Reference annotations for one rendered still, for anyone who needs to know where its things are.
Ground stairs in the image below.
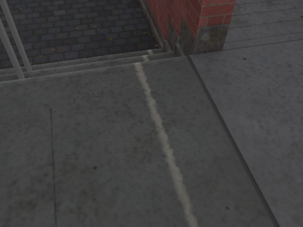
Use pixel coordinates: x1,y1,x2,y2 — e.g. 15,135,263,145
0,48,177,82

